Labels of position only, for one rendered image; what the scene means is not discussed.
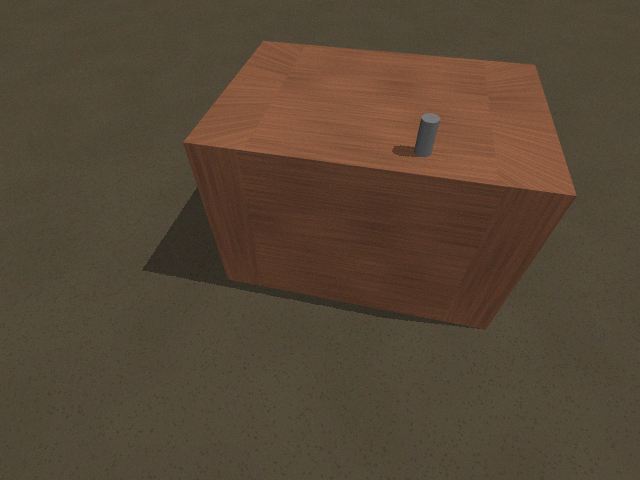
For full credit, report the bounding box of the can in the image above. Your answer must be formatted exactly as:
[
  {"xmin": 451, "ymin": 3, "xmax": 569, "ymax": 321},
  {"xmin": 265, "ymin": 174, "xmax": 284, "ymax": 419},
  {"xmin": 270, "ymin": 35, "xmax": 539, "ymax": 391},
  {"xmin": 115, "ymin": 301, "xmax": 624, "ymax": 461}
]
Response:
[{"xmin": 414, "ymin": 113, "xmax": 440, "ymax": 157}]

